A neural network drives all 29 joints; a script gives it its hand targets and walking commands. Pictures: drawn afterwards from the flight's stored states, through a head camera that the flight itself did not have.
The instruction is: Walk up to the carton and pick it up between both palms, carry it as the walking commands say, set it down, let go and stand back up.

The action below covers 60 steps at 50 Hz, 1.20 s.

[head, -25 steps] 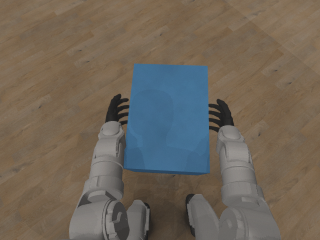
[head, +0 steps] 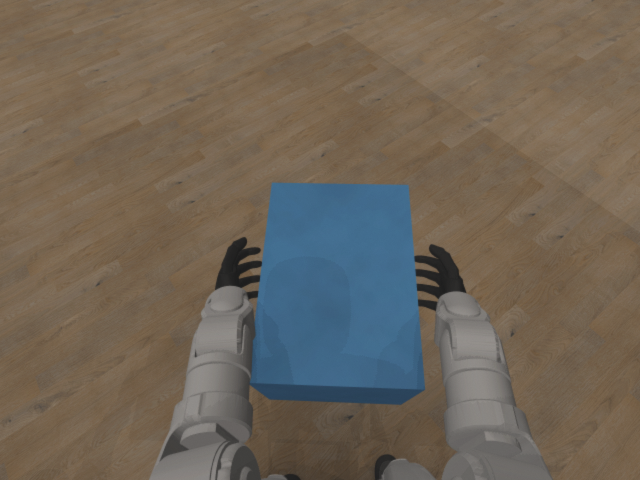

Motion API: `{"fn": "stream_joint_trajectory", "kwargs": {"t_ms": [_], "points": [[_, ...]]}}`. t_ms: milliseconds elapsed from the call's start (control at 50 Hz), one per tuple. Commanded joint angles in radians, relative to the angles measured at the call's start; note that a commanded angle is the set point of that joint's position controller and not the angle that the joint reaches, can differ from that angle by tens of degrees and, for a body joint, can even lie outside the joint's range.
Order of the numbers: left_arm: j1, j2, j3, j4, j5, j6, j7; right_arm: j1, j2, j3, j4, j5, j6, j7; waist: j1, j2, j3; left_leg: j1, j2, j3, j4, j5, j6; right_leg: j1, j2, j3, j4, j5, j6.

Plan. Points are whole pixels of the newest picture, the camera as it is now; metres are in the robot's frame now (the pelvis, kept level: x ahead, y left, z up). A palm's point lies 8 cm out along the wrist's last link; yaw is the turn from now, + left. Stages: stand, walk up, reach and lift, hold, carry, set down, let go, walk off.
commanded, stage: reach and lift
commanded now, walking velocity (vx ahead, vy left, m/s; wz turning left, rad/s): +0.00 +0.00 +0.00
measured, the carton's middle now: (337, 295) +0.37 -0.02 -0.09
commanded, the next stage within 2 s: hold in 1.76 s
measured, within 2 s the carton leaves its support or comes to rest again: neither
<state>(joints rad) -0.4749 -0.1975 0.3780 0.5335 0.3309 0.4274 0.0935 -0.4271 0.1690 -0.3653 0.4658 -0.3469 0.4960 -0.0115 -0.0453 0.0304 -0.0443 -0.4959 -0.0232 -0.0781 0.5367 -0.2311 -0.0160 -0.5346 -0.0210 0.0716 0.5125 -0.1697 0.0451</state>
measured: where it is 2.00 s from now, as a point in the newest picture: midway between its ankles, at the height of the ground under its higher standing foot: outside the picture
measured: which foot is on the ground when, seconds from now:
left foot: down 0.00-1.00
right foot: down 0.00-1.00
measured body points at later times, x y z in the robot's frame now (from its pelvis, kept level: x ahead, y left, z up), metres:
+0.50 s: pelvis +0.00 +0.00 +0.01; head -0.03 -0.01 +0.46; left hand +0.33 +0.13 +0.05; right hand +0.31 -0.17 +0.03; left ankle +0.01 +0.13 -0.73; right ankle +0.04 -0.15 -0.73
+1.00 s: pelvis +0.01 +0.00 +0.02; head -0.02 -0.01 +0.46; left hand +0.33 +0.14 +0.05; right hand +0.32 -0.15 +0.04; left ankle +0.01 +0.13 -0.73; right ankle +0.04 -0.15 -0.73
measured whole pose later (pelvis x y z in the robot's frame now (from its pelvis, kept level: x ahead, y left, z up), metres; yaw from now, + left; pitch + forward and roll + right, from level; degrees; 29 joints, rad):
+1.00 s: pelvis +0.01 +0.00 +0.02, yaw +0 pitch -6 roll +0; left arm -0.37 -0.18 0.27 0.39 0.30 0.72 0.10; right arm -0.33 0.15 -0.23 0.35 -0.32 0.78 -0.02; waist -0.01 0.02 0.00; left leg -0.06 -0.01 -0.09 0.37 -0.21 -0.02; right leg -0.09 -0.02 0.06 0.33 -0.15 0.04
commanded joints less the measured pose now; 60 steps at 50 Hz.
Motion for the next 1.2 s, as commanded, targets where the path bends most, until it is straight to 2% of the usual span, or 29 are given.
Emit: {"fn": "stream_joint_trajectory", "kwargs": {"t_ms": [0, 20, 60, 80, 100, 120, 160, 180, 200, 220, 280, 340, 400, 420, 440, 480, 520, 540, 580, 640, 660, 740, 780, 800, 880, 900, 920, 940, 1180], "points": [[-0.528, -0.983, -0.554, 0.042, -0.191, -0.008, -0.406, -0.610, 1.021, 0.599, -0.052, 0.225, -0.057, 0.284, -0.007, -0.046, -0.595, 0.200, -0.097, 0.026, -0.088, 0.207, 0.024, 0.404, 0.125, -0.043, -0.026, 0.255, -0.016], [-0.523, -0.994, -0.558, 0.060, -0.198, 0.001, -0.408, -0.620, 1.035, 0.609, -0.055, 0.245, -0.049, 0.281, 0.002, -0.022, -0.581, 0.184, -0.101, 0.036, -0.086, 0.211, 0.024, 0.420, 0.117, -0.040, -0.021, 0.274, -0.013], [-0.501, -0.991, -0.574, 0.037, -0.220, 0.005, -0.410, -0.599, 1.046, 0.630, -0.069, 0.250, -0.037, 0.279, 0.001, -0.062, -0.600, 0.226, -0.094, 0.025, -0.101, 0.257, 0.027, 0.450, 0.125, -0.040, -0.036, 0.322, -0.008], [-0.511, -0.979, -0.561, 0.054, -0.210, 0.013, -0.412, -0.585, 1.042, 0.601, -0.035, 0.240, -0.028, 0.279, -0.013, -0.042, -0.556, 0.206, -0.097, 0.032, -0.105, 0.237, 0.023, 0.438, 0.122, -0.042, -0.045, 0.311, -0.007], [-0.497, -0.976, -0.559, 0.033, -0.214, 0.019, -0.409, -0.599, 1.055, 0.620, -0.054, 0.255, -0.021, 0.279, 0.012, -0.055, -0.571, 0.223, -0.096, 0.031, -0.121, 0.222, 0.027, 0.492, 0.126, -0.043, -0.055, 0.302, -0.007], [-0.503, -0.980, -0.564, 0.041, -0.214, 0.028, -0.412, -0.588, 1.041, 0.620, -0.055, 0.251, -0.016, 0.278, 0.001, -0.052, -0.549, 0.223, -0.095, 0.032, -0.131, 0.229, 0.027, 0.482, 0.119, -0.038, -0.065, 0.312, -0.006], [-0.513, -0.971, -0.565, 0.019, -0.224, 0.034, -0.410, -0.611, 1.067, 0.630, -0.053, 0.268, -0.001, 0.274, 0.021, -0.052, -0.536, 0.234, -0.097, 0.032, -0.141, 0.197, 0.030, 0.504, 0.115, -0.028, -0.081, 0.276, -0.008], [-0.501, -0.974, -0.553, 0.032, -0.229, 0.044, -0.411, -0.592, 1.061, 0.621, -0.037, 0.264, 0.013, 0.277, 0.023, -0.089, -0.480, 0.233, -0.091, 0.031, -0.149, 0.175, 0.035, 0.473, 0.118, -0.039, -0.086, 0.244, -0.003], [-0.534, -0.976, -0.556, 0.028, -0.224, 0.051, -0.417, -0.603, 1.072, 0.611, -0.038, 0.260, 0.012, 0.274, 0.013, -0.051, -0.491, 0.231, -0.091, 0.031, -0.154, 0.140, 0.034, 0.500, 0.113, -0.031, -0.099, 0.216, -0.010], [-0.514, -0.966, -0.541, 0.041, -0.213, 0.060, -0.416, -0.631, 1.070, 0.626, -0.054, 0.272, 0.020, 0.277, 0.034, -0.065, -0.477, 0.236, -0.093, 0.036, -0.168, 0.126, 0.035, 0.514, 0.115, -0.033, -0.106, 0.204, -0.006], [-0.556, -0.989, -0.591, -0.024, -0.260, 0.079, -0.425, -0.629, 1.088, 0.648, -0.083, 0.298, 0.040, 0.276, 0.012, -0.050, -0.505, 0.289, -0.090, 0.036, -0.171, 0.153, 0.029, 0.542, 0.119, -0.040, -0.116, 0.224, -0.005], [-0.552, -0.974, -0.542, 0.040, -0.239, 0.110, -0.428, -0.615, 1.067, 0.576, -0.031, 0.278, 0.070, 0.271, -0.006, -0.038, -0.393, 0.268, -0.083, 0.027, -0.189, 0.067, 0.033, 0.519, 0.110, -0.037, -0.138, 0.142, -0.016], [-0.524, -0.990, -0.529, 0.066, -0.245, 0.136, -0.432, -0.667, 1.055, 0.600, -0.081, 0.311, 0.091, 0.275, 0.024, -0.025, -0.381, 0.278, -0.080, 0.030, -0.209, 0.061, 0.032, 0.556, 0.108, -0.044, -0.146, 0.136, -0.015], [-0.551, -1.009, -0.539, 0.064, -0.267, 0.149, -0.432, -0.692, 1.041, 0.591, -0.086, 0.308, 0.100, 0.277, -0.002, -0.046, -0.377, 0.303, -0.074, 0.025, -0.204, 0.040, 0.030, 0.538, 0.108, -0.047, -0.150, 0.091, -0.019], [-0.557, -0.990, -0.520, 0.058, -0.259, 0.152, -0.432, -0.701, 1.037, 0.584, -0.082, 0.303, 0.108, 0.280, 0.022, -0.066, -0.354, 0.299, -0.074, 0.025, -0.213, 0.014, 0.034, 0.544, 0.112, -0.047, -0.158, 0.060, -0.019], [-0.586, -0.995, -0.541, 0.021, -0.284, 0.164, -0.429, -0.682, 1.057, 0.579, -0.073, 0.312, 0.127, 0.282, 0.005, -0.070, -0.362, 0.317, -0.071, 0.021, -0.221, 0.019, 0.036, 0.570, 0.110, -0.047, -0.163, 0.072, -0.022], [-0.608, -0.995, -0.547, 0.020, -0.299, 0.180, -0.432, -0.678, 1.045, 0.577, -0.076, 0.324, 0.139, 0.283, -0.006, -0.052, -0.343, 0.326, -0.071, 0.027, -0.220, 0.005, 0.032, 0.569, 0.102, -0.038, -0.176, 0.060, -0.028], [-0.587, -1.001, -0.561, 0.006, -0.296, 0.187, -0.431, -0.718, 1.050, 0.601, -0.131, 0.348, 0.134, 0.284, 0.012, -0.016, -0.384, 0.339, -0.070, 0.027, -0.227, 0.039, 0.028, 0.615, 0.108, -0.044, -0.166, 0.102, -0.027], [-0.568, -1.007, -0.545, 0.023, -0.296, 0.208, -0.424, -0.672, 1.026, 0.575, -0.107, 0.336, 0.157, 0.286, -0.009, -0.027, -0.319, 0.340, -0.068, 0.023, -0.231, 0.039, 0.024, 0.581, 0.106, -0.047, -0.179, 0.099, -0.027], [-0.531, -0.976, -0.485, 0.050, -0.260, 0.226, -0.417, -0.647, 1.019, 0.533, -0.067, 0.318, 0.178, 0.288, 0.020, -0.034, -0.255, 0.336, -0.069, 0.023, -0.243, 0.010, 0.028, 0.567, 0.106, -0.048, -0.193, 0.059, -0.030], [-0.510, -0.969, -0.481, 0.043, -0.263, 0.225, -0.414, -0.664, 1.027, 0.554, -0.087, 0.330, 0.180, 0.294, 0.040, -0.062, -0.251, 0.338, -0.068, 0.023, -0.243, 0.017, 0.036, 0.587, 0.104, -0.044, -0.191, 0.068, -0.027], [-0.519, -1.007, -0.526, -0.028, -0.284, 0.242, -0.402, -0.642, 1.015, 0.574, -0.144, 0.346, 0.182, 0.298, 0.032, 0.002, -0.288, 0.365, -0.064, 0.018, -0.229, 0.107, 0.020, 0.606, 0.111, -0.046, -0.170, 0.137, -0.034], [-0.498, -0.986, -0.532, -0.045, -0.281, 0.247, -0.397, -0.641, 1.025, 0.596, -0.161, 0.349, 0.184, 0.293, 0.042, -0.051, -0.290, 0.376, -0.072, 0.024, -0.226, 0.121, 0.019, 0.603, 0.114, -0.051, -0.176, 0.152, -0.023], [-0.487, -0.984, -0.539, -0.062, -0.287, 0.245, -0.396, -0.616, 1.023, 0.605, -0.171, 0.351, 0.185, 0.290, 0.048, -0.021, -0.306, 0.386, -0.065, 0.021, -0.234, 0.149, 0.019, 0.614, 0.114, -0.046, -0.174, 0.182, -0.025], [-0.449, -1.007, -0.606, -0.143, -0.320, 0.248, -0.380, -0.573, 1.003, 0.655, -0.243, 0.353, 0.184, 0.283, 0.037, -0.030, -0.338, 0.437, -0.068, 0.017, -0.218, 0.285, 0.003, 0.631, 0.121, -0.040, -0.166, 0.286, -0.022], [-0.435, -1.006, -0.615, -0.142, -0.315, 0.254, -0.380, -0.545, 0.998, 0.657, -0.247, 0.356, 0.188, 0.277, 0.029, -0.002, -0.336, 0.448, -0.069, 0.017, -0.218, 0.285, -0.002, 0.626, 0.118, -0.038, -0.170, 0.279, -0.021], [-0.429, -0.998, -0.613, -0.154, -0.321, 0.252, -0.378, -0.541, 0.997, 0.662, -0.247, 0.357, 0.187, 0.279, 0.039, -0.014, -0.325, 0.421, -0.070, 0.016, -0.220, 0.266, -0.001, 0.639, 0.123, -0.042, -0.171, 0.261, -0.022], [-0.473, -1.008, -0.634, -0.182, -0.332, 0.246, -0.377, -0.552, 0.999, 0.667, -0.260, 0.352, 0.180, 0.279, 0.023, -0.016, -0.344, 0.444, -0.066, 0.012, -0.214, 0.244, -0.002, 0.629, 0.116, -0.038, -0.165, 0.246, -0.023], [-0.361, -0.975, -0.643, -0.194, -0.317, 0.261, -0.375, -0.504, 0.981, 0.718, -0.312, 0.357, 0.192, 0.260, 0.051, -0.047, -0.304, 0.428, -0.076, 0.011, -0.220, 0.261, 0.007, 0.642, 0.117, -0.034, -0.161, 0.264, -0.011]]}}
